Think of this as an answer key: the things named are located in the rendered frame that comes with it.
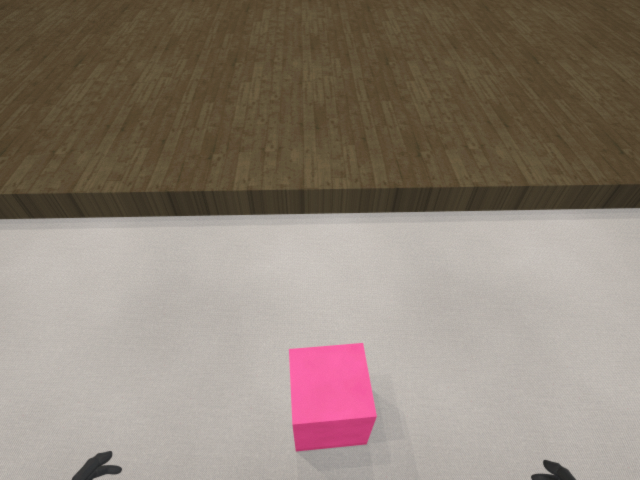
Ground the right robot hand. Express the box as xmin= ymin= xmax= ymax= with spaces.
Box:
xmin=531 ymin=460 xmax=576 ymax=480

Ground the left robot hand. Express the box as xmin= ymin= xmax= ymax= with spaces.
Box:
xmin=72 ymin=451 xmax=122 ymax=480

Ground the carton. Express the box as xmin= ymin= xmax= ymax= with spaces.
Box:
xmin=289 ymin=343 xmax=377 ymax=451

